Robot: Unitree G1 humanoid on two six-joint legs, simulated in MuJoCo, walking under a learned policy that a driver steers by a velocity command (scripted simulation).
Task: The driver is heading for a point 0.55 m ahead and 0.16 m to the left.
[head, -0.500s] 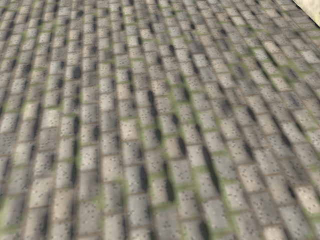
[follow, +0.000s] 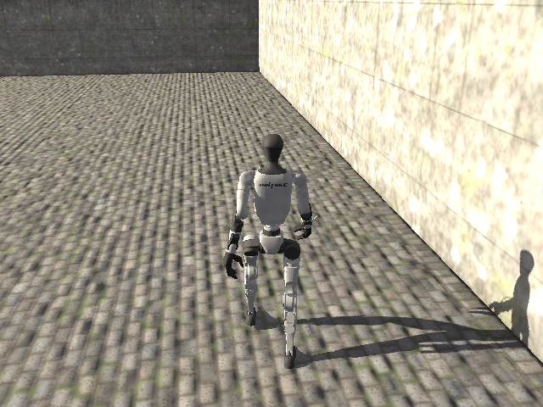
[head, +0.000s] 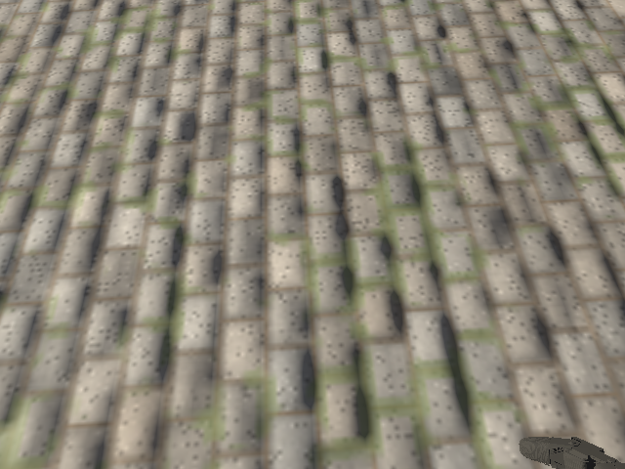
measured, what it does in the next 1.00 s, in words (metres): walks ahead: left foot, then right foot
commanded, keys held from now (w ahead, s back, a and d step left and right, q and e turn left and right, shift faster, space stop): w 0.38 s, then w+q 0.22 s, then no key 0.40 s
